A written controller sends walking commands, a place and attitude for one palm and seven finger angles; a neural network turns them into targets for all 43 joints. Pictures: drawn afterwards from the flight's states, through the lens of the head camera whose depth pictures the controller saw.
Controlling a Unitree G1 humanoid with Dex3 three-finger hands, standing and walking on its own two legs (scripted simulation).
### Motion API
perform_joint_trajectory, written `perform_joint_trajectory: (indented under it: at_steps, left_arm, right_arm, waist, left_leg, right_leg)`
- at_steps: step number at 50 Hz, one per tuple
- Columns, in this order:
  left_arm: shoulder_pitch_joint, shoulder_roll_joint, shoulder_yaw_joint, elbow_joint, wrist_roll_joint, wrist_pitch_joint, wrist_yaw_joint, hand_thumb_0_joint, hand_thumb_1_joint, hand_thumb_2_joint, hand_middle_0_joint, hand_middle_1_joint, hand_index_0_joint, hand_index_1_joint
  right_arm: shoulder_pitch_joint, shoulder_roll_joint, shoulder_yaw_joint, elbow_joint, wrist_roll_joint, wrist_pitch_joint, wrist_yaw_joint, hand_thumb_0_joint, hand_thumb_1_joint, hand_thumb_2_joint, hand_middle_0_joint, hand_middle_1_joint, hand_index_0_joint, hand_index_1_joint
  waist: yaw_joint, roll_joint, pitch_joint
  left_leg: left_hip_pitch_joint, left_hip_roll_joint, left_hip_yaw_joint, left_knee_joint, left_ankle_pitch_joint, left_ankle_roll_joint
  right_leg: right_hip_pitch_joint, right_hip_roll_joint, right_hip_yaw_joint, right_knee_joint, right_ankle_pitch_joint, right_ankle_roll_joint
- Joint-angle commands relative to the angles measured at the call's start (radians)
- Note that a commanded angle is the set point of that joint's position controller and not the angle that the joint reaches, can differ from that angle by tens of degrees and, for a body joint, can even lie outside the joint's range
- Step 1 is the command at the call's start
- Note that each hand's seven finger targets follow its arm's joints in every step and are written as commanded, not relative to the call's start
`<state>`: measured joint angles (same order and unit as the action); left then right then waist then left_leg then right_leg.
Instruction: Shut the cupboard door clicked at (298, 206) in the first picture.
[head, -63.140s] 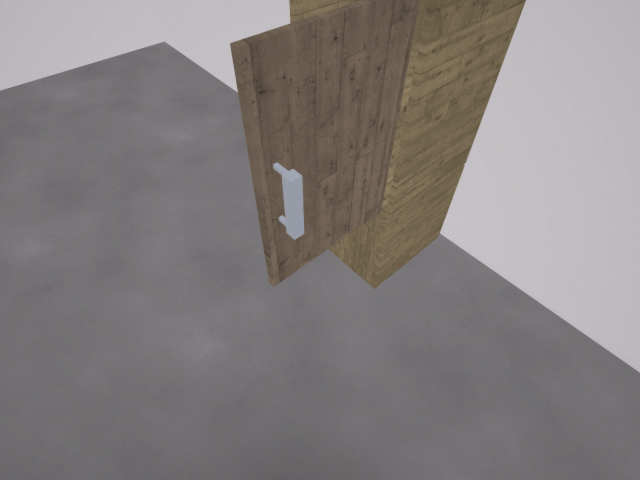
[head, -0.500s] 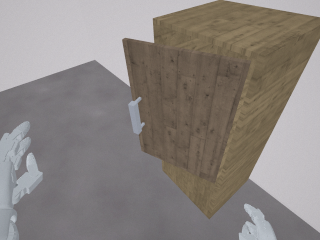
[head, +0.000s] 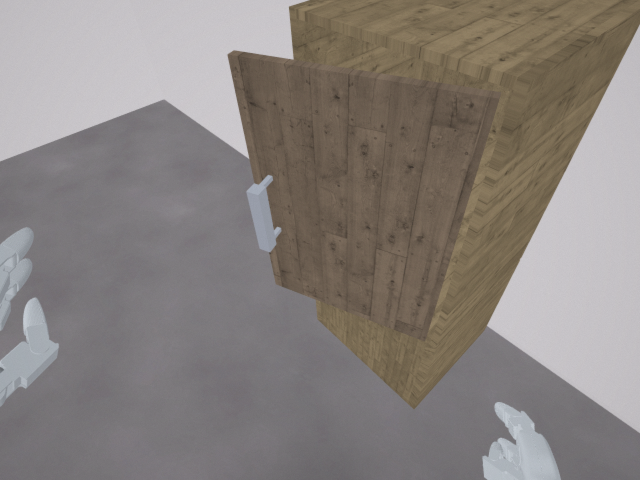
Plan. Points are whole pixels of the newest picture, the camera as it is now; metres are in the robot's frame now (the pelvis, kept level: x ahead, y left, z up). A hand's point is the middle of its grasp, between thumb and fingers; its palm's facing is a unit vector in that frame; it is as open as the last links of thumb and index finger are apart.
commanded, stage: step back with the hand held close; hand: left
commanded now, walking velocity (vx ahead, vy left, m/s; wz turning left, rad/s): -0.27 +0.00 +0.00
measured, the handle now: (268, 213) +0.61 +0.16 -0.05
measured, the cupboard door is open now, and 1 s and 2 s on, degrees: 21 21 21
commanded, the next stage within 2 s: stop stepping back and stand still in 0.88 s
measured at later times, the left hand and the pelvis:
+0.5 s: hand out of the picture +0.09 +0.28 +0.17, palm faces +0.50 -0.73 -0.46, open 7.4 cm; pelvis -0.09 +0.01 -0.01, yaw +3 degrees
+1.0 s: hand out of the picture -0.02 +0.32 +0.17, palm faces +0.55 -0.73 -0.41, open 7.4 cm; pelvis -0.20 +0.03 -0.02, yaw +5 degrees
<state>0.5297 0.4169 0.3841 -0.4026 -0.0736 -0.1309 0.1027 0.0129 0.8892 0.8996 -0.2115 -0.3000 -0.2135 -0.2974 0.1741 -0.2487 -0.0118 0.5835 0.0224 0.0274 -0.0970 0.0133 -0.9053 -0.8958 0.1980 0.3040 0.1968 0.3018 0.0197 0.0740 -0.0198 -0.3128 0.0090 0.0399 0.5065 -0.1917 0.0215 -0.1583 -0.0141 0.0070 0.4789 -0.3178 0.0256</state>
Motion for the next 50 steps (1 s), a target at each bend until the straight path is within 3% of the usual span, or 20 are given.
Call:
perform_joint_trajectory:
  at_steps: [1, 5, 13, 18, 23, 26, 30, 33, 35, 38, 39, 40, 41, 42, 43, 45, 47, 48, 49, 50]
  left_arm:
    - [-0.02, 0.208, 0.164, -0.191, -0.015, -0.064, 0.033, 0.0, 0.9, 0.9, -0.2, -0.3, -0.2, -0.3]
    - [-0.012, 0.208, 0.164, -0.225, -0.012, -0.08, 0.042, 0.0, 0.9, 0.9, -0.2, -0.3, -0.2, -0.3]
    - [-0.029, 0.218, 0.214, -0.251, 0.024, -0.137, 0.056, 0.0, 0.9, 0.9, -0.2, -0.3, -0.2, -0.3]
    - [-0.009, 0.222, 0.225, -0.287, 0.026, -0.157, 0.058, 0.0, 0.9, 0.9, -0.2, -0.3, -0.2, -0.3]
    - [-0.075, 0.211, 0.184, -0.304, 0.016, -0.161, 0.077, 0.0, 0.9, 0.9, -0.2, -0.3, -0.2, -0.3]
    - [-0.141, 0.194, 0.142, -0.271, 0.021, -0.161, 0.091, 0.0, 0.9, 0.9, -0.2, -0.3, -0.2, -0.3]
    - [-0.15, 0.205, 0.152, -0.265, 0.022, -0.177, 0.092, 0.0, 0.9, 0.9, -0.2, -0.3, -0.2, -0.3]
    - [-0.121, 0.238, 0.22, -0.297, 0.026, -0.198, 0.081, 0.0, 0.9, 0.9, -0.2, -0.3, -0.2, -0.3]
    - [-0.102, 0.263, 0.256, -0.363, 0.011, -0.216, 0.065, 0.0, 0.9, 0.9, -0.2, -0.3, -0.2, -0.3]
    - [0.063, 0.271, 0.288, -0.329, -0.012, -0.212, 0.064, 0.0, 0.9, 0.9, -0.2, -0.3, -0.2, -0.3]
    - [0.045, 0.252, 0.259, -0.348, -0.02, -0.214, 0.064, 0.0, 0.9, 0.9, -0.2, -0.3, -0.2, -0.3]
    - [0.027, 0.263, 0.254, -0.321, -0.012, -0.208, 0.07, 0.0, 0.9, 0.9, -0.2, -0.3, -0.2, -0.3]
    - [0.02, 0.247, 0.222, -0.283, -0.004, -0.173, 0.084, 0.0, 0.9, 0.9, -0.2, -0.3, -0.2, -0.3]
    - [-0.01, 0.226, 0.194, -0.287, 0.008, -0.145, 0.088, 0.0, 0.9, 0.9, -0.2, -0.3, -0.2, -0.3]
    - [-0.072, 0.237, 0.204, -0.327, 0.013, -0.141, 0.089, 0.0, 0.9, 0.9, -0.2, -0.3, -0.2, -0.3]
    - [-0.121, 0.21, 0.177, -0.279, 0.031, -0.129, 0.09, 0.0, 0.9, 0.9, -0.2, -0.3, -0.2, -0.3]
    - [-0.235, 0.212, 0.145, -0.319, 0.03, -0.144, 0.084, 0.0, 0.9, 0.9, -0.2, -0.3, -0.2, -0.3]
    - [-0.292, 0.225, 0.15, -0.378, 0.038, -0.166, 0.085, 0.0, 0.9, 0.9, -0.2, -0.3, -0.2, -0.3]
    - [-0.275, 0.23, 0.191, -0.356, 0.034, -0.176, 0.091, 0.0, 0.9, 0.9, -0.2, -0.3, -0.2, -0.3]
    - [-0.179, 0.199, 0.175, -0.291, 0.025, -0.191, 0.075, 0.0, 0.9, 0.9, -0.2, -0.3, -0.2, -0.3]
  right_arm:
    - [-0.104, -0.102, -0.031, -0.184, 0.004, -0.034, -0.006, 0.0, -0.9, -0.9, 0.2, 0.3, 0.2, 0.3]
    - [-0.103, -0.108, -0.031, -0.189, 0.004, -0.043, -0.006, 0.0, -0.9, -0.9, 0.2, 0.3, 0.2, 0.3]
    - [-0.095, -0.132, -0.037, -0.185, -0.006, -0.094, -0.008, 0.0, -0.9, -0.9, 0.2, 0.3, 0.2, 0.3]
    - [-0.059, -0.124, -0.043, -0.172, -0.01, -0.127, 0.003, 0.0, -0.9, -0.9, 0.2, 0.3, 0.2, 0.3]
    - [-0.035, -0.104, -0.042, -0.125, -0.026, -0.143, 0.006, 0.0, -0.9, -0.9, 0.2, 0.3, 0.2, 0.3]
    - [-0.035, -0.091, -0.032, -0.103, -0.024, -0.144, 0.0, 0.0, -0.9, -0.9, 0.2, 0.3, 0.2, 0.3]
    - [-0.055, -0.1, -0.029, -0.113, -0.019, -0.152, -0.008, 0.0, -0.9, -0.9, 0.2, 0.3, 0.2, 0.3]
    - [-0.096, -0.116, -0.041, -0.133, -0.02, -0.166, -0.007, 0.0, -0.9, -0.9, 0.2, 0.3, 0.2, 0.3]
    - [-0.095, -0.094, -0.054, -0.137, -0.026, -0.174, 0.009, 0.0, -0.9, -0.9, 0.2, 0.3, 0.2, 0.3]
    - [-0.071, -0.082, -0.059, -0.137, -0.018, -0.185, 0.033, 0.0, -0.9, -0.9, 0.2, 0.3, 0.2, 0.3]
    - [-0.075, -0.064, -0.048, -0.137, -0.018, -0.182, 0.037, 0.0, -0.9, -0.9, 0.2, 0.3, 0.2, 0.3]
    - [-0.055, -0.067, -0.056, -0.111, -0.012, -0.172, 0.039, 0.0, -0.9, -0.9, 0.2, 0.3, 0.2, 0.3]
    - [-0.053, -0.066, -0.064, -0.089, -0.012, -0.148, 0.048, 0.0, -0.9, -0.9, 0.2, 0.3, 0.2, 0.3]
    - [-0.067, -0.067, -0.064, -0.08, -0.022, -0.122, 0.054, 0.0, -0.9, -0.9, 0.2, 0.3, 0.2, 0.3]
    - [-0.049, -0.065, -0.054, -0.078, -0.03, -0.119, 0.051, 0.0, -0.9, -0.9, 0.2, 0.3, 0.2, 0.3]
    - [-0.064, -0.039, -0.019, -0.085, -0.035, -0.12, 0.022, 0.0, -0.9, -0.9, 0.2, 0.3, 0.2, 0.3]
    - [-0.053, -0.085, -0.024, -0.063, -0.025, -0.137, -0.001, 0.0, -0.9, -0.9, 0.2, 0.3, 0.2, 0.3]
    - [-0.091, -0.122, -0.04, -0.091, -0.025, -0.157, -0.016, 0.0, -0.9, -0.9, 0.2, 0.3, 0.2, 0.3]
    - [-0.072, -0.087, -0.044, -0.08, -0.036, -0.177, -0.016, 0.0, -0.9, -0.9, 0.2, 0.3, 0.2, 0.3]
    - [-0.042, -0.087, -0.06, -0.076, -0.015, -0.2, 0.003, 0.0, -0.9, -0.9, 0.2, 0.3, 0.2, 0.3]
  waist:
    - [-0.006, -0.036, -0.138]
    - [-0.008, -0.001, -0.126]
    - [-0.006, 0.128, -0.061]
    - [-0.011, 0.079, -0.091]
    - [-0.03, -0.074, -0.051]
    - [-0.04, -0.122, -0.023]
    - [-0.037, -0.021, 0.009]
    - [-0.008, 0.197, -0.056]
    - [0.003, 0.187, -0.145]
    - [-0.007, 0.13, -0.157]
    - [-0.016, 0.036, -0.114]
    - [-0.025, -0.129, -0.096]
    - [-0.01, -0.274, -0.079]
    - [-0.008, -0.285, -0.039]
    - [-0.017, -0.28, -0.027]
    - [-0.024, -0.266, 0.041]
    - [-0.046, -0.044, 0.041]
    - [-0.028, 0.184, 0.03]
    - [-0.016, 0.216, -0.053]
    - [-0.029, 0.171, -0.164]
  left_leg:
    - [0.135, 0.082, -0.047, -0.055, 0.303, 0.016]
    - [0.055, 0.092, -0.071, -0.102, 0.142, 0.018]
    - [-0.329, 0.155, -0.202, -0.3, -0.479, 0.071]
    - [-0.304, 0.128, -0.165, -0.22, -0.477, 0.054]
    - [-0.042, 0.038, -0.059, 0.038, -0.27, -0.01]
    - [0.033, 0.028, -0.051, 0.098, -0.202, -0.016]
    - [-0.066, 0.086, -0.147, -0.056, -0.36, 0.009]
    - [-0.388, 0.223, -0.306, -0.342, -0.59, 0.064]
    - [-0.344, 0.229, -0.239, -0.304, -0.487, 0.053]
    - [-0.211, 0.157, -0.097, -0.138, -0.379, 0.004]
    - [-0.141, 0.101, -0.047, -0.014, -0.315, -0.033]
    - [-0.014, 0.03, 0.023, 0.251, -0.249, -0.077]
    - [-0.005, -0.006, -0.001, 0.51, -0.237, -0.091]
    - [-0.084, 0.006, -0.042, 0.658, -0.248, -0.081]
    - [-0.087, 0.017, -0.068, 0.67, -0.284, -0.066]
    - [-0.046, 0.045, -0.067, 0.287, -0.276, -0.045]
    - [0.012, 0.061, -0.046, -0.102, -0.107, -0.023]
    - [-0.1, 0.256, -0.258, -0.192, 0.016, 0.052]
    - [-0.126, 0.367, -0.312, -0.237, 0.038, 0.113]
    - [-0.156, 0.38, -0.277, -0.31, -0.401, 0.102]
  right_leg:
    - [-0.061, -0.034, -0.003, -0.036, 0.345, -0.012]
    - [-0.047, -0.019, -0.002, -0.023, 0.232, -0.014]
    - [0.14, 0.062, -0.025, 0.112, 0.037, -0.002]
    - [0.085, 0.05, 0.008, 0.085, -0.023, -0.026]
    - [-0.281, -0.095, 0.178, -0.138, -0.207, -0.092]
    - [-0.388, -0.119, 0.165, -0.149, -0.17, -0.085]
    - [-0.354, -0.031, 0.077, -0.065, -0.272, -0.05]
    - [0.011, 0.104, -0.041, 0.293, -0.127, -0.022]
    - [0.049, 0.11, -0.056, 0.344, -0.127, -0.034]
    - [-0.061, 0.027, 0.014, 0.107, -0.197, -0.085]
    - [-0.189, -0.045, 0.135, -0.043, -0.241, -0.121]
    - [-0.403, -0.19, 0.334, -0.204, -0.383, -0.172]
    - [-0.502, -0.34, 0.479, -0.308, -0.456, -0.232]
    - [-0.495, -0.352, 0.45, -0.308, -0.367, -0.246]
    - [-0.495, -0.332, 0.413, -0.268, -0.228, -0.231]
    - [-0.401, -0.196, 0.23, -0.111, 0.116, -0.145]
    - [-0.35, -0.083, 0.146, 0.095, 0.182, -0.061]
    - [-0.294, 0.017, 0.072, 0.268, 0.076, -0.007]
    - [-0.237, 0.075, 0.035, 0.458, -0.144, 0.004]
    - [-0.129, 0.093, 0.044, 0.623, -0.191, -0.002]
